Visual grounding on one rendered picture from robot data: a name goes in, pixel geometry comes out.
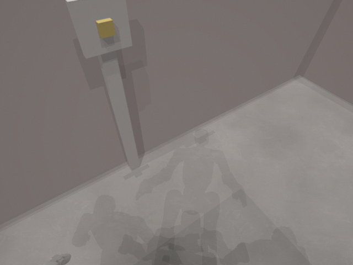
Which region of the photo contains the panel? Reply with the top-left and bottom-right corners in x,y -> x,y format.
65,0 -> 140,170

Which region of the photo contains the robot left hand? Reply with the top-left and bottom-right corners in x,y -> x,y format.
43,254 -> 71,265

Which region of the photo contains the button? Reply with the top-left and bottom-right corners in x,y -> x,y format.
96,18 -> 115,38

